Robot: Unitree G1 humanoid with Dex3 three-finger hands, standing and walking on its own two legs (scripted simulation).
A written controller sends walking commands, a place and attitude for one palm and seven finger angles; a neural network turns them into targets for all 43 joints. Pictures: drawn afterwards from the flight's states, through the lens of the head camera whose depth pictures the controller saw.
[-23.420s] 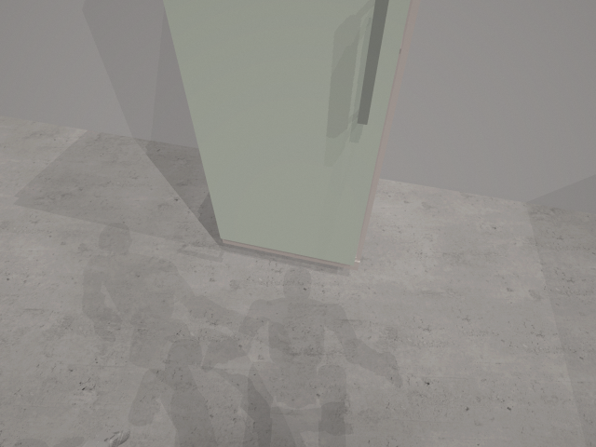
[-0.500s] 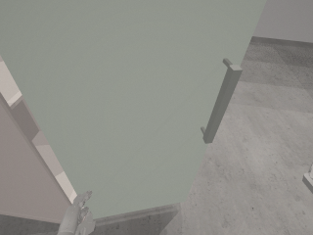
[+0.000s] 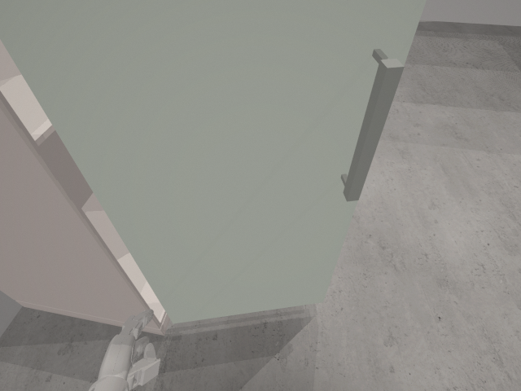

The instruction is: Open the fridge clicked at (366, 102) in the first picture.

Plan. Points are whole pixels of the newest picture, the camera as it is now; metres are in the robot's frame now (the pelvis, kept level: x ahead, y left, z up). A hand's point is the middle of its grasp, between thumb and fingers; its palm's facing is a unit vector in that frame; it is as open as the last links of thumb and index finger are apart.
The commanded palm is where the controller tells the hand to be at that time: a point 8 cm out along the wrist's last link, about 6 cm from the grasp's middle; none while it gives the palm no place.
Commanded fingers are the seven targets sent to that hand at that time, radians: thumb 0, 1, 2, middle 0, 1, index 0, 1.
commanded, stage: step back with the hand held close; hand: right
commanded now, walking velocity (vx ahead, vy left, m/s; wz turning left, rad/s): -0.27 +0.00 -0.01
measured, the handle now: (362, 134) +0.50 -0.16 +0.13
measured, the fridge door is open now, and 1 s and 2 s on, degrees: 71 71 71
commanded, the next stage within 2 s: stop stepping back and stand still in 0.92 s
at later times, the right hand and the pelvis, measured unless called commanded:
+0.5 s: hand out of the picture +0.14 -0.28 +0.17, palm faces +0.50 +0.73 -0.46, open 7.4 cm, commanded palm +0.06 -0.31 +0.19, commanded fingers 0.00 -0.90 -0.90 0.20 0.30 0.20 0.30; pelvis -0.06 +0.00 -0.01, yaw -5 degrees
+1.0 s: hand out of the picture +0.04 -0.31 +0.18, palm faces +0.46 +0.78 -0.43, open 7.4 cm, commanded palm -0.02 -0.32 +0.19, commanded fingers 0.00 -0.90 -0.90 0.20 0.30 0.20 0.30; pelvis -0.15 -0.02 +0.00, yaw -2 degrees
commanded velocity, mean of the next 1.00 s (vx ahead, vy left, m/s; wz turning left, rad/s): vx -0.38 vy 0.00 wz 0.04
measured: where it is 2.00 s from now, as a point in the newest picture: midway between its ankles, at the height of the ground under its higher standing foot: outside the picture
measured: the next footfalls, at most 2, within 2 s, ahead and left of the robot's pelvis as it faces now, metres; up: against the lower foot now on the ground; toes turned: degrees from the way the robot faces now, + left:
left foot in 0.60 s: -0.08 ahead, +0.13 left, +0.00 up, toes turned -6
right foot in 1.20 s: -0.09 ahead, -0.11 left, +0.00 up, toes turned +0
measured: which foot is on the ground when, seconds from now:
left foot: down 0.00-0.42, up 0.44-0.58, down 0.60-1.00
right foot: down 0.00-1.00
